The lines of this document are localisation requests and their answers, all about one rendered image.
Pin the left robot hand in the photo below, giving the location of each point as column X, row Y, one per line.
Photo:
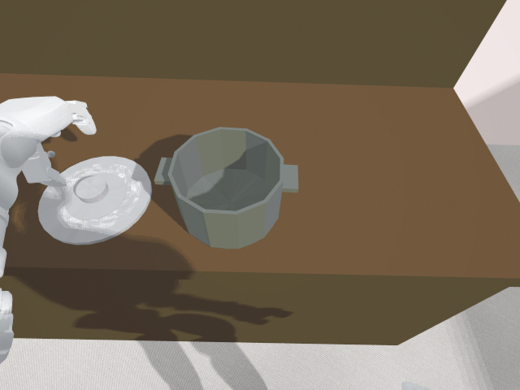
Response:
column 46, row 117

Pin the lid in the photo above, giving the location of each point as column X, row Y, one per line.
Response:
column 68, row 219

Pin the table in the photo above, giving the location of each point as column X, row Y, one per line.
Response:
column 402, row 219

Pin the robot left forearm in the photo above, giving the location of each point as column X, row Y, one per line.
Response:
column 17, row 145

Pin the knob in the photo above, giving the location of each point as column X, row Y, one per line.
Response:
column 92, row 189

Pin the pot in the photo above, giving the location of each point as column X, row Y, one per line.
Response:
column 228, row 184

